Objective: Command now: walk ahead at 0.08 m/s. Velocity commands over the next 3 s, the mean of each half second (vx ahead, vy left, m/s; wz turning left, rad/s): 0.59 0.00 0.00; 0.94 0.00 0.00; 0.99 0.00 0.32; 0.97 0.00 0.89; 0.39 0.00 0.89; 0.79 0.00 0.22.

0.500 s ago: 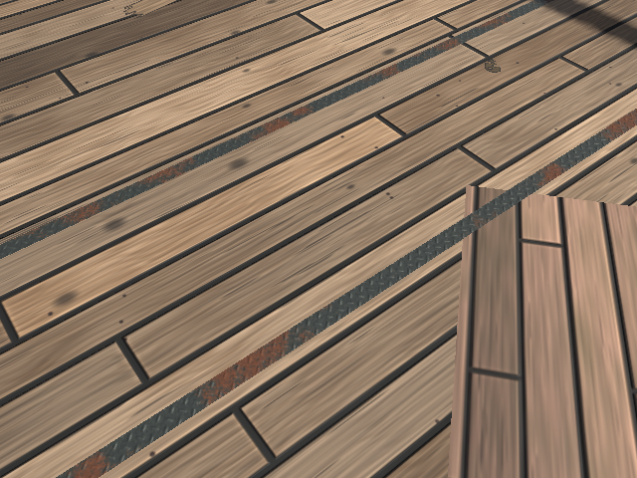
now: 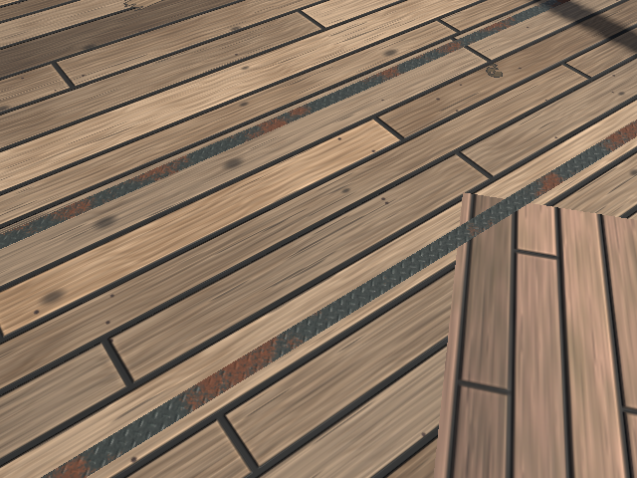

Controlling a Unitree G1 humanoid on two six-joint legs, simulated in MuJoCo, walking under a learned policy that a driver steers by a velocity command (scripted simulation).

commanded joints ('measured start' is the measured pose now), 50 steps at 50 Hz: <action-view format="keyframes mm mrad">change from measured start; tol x32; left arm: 1 40 105 25 -5 -3 -6 5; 35 -364 65 24 -218 19 -9 -76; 41 332 246 94 -38 40 -27 -10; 50 151 91 52 53 8 -90 -22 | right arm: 1 43 -92 -20 7 3 -8 -4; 12 -97 -61 -20 -65 -52 -104 95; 17 462 -229 -70 67 -54 -110 62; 50 72 -33 26 -106 -45 -99 97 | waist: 1 -1 -20 -80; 14 -36 -123 30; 18 -204 344 -60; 35 -48 59 152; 40 205 153 -166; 42 130 -297 -420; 50 -45 -23 69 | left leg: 1 85 -2 14 -36 44 39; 7 -543 119 19 448 -136 90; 15 207 -17 271 -1 18 52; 19 371 441 -656 -427 -764 223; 34 269 213 69 -600 259 215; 39 432 252 163 -122 1264 176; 41 77 176 173 515 882 165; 42 -332 -51 101 914 -60 121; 50 -456 173 30 727 77 112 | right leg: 1 -30 -56 65 -143 -27 -34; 4 24 -347 514 -420 -709 -217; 14 -166 -198 137 -354 -295 -163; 19 -797 -14 154 751 -90 -122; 35 -517 -86 -109 108 349 -65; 40 112 73 -150 42 103 -166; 42 660 -382 703 -171 -593 -285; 50 -51 -212 242 -438 -134 -193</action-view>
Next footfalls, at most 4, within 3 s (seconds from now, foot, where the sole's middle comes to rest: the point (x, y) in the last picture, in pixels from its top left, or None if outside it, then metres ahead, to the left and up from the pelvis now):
0.34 left None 0.15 0.17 -0.77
0.80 right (340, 441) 0.59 -0.02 -0.77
1.28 left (279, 270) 1.06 0.13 -0.77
1.74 right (311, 154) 1.53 0.05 -0.77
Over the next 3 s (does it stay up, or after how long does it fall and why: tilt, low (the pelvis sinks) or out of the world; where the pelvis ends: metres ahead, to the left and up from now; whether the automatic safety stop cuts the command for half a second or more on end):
stays up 1.95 0.62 -0.01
